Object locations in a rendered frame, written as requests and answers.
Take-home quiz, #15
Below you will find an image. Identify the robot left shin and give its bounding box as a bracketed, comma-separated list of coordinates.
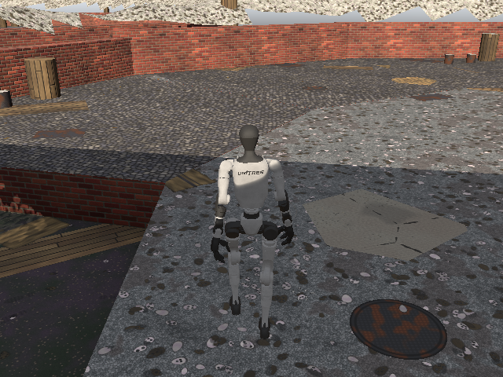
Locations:
[228, 252, 240, 305]

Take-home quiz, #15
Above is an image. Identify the robot left upper arm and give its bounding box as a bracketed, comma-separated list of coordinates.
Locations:
[218, 159, 233, 205]

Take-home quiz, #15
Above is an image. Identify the left robot forearm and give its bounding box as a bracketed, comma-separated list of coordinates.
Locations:
[212, 194, 226, 238]

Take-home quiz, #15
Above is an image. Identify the right robot hand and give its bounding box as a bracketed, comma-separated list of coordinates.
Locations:
[278, 225, 294, 246]

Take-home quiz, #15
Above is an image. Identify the left robot hand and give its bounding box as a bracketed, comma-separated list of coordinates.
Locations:
[211, 237, 230, 263]

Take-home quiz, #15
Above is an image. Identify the robot torso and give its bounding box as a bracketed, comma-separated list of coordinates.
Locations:
[232, 156, 269, 236]

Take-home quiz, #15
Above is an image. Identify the robot right upper arm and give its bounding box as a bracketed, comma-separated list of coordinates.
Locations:
[266, 158, 286, 201]

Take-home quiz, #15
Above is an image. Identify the right robot forearm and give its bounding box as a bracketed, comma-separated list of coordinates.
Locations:
[278, 190, 292, 227]

